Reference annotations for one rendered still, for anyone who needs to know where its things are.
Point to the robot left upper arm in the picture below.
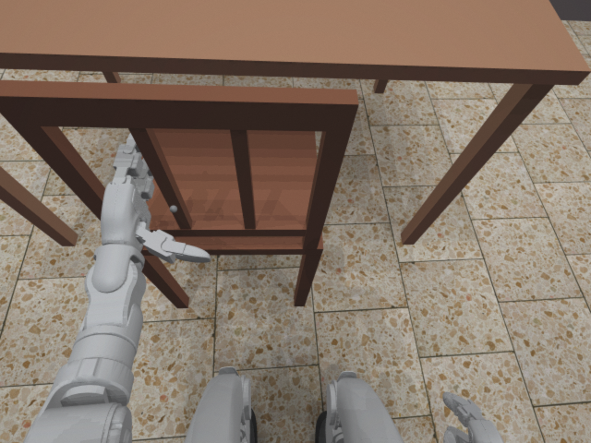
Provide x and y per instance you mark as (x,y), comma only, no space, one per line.
(93,423)

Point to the table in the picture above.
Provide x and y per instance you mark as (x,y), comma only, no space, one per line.
(522,42)

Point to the left robot hand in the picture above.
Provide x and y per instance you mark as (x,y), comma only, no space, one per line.
(124,204)

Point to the left robot thigh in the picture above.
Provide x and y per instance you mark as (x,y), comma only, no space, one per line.
(224,405)

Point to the chair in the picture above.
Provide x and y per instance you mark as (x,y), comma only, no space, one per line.
(240,163)

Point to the right robot hand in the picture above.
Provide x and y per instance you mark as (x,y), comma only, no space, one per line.
(480,430)

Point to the robot right shin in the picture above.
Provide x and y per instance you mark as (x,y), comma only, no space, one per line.
(336,436)

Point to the robot left forearm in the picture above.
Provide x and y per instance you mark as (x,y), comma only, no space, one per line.
(99,367)

